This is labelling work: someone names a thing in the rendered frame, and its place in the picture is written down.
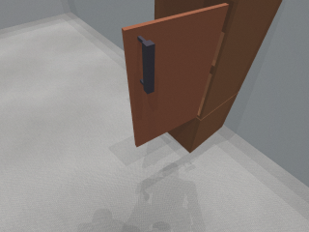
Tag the handle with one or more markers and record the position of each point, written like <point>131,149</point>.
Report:
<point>148,64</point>

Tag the cupboard door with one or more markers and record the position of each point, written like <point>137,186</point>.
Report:
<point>184,48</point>

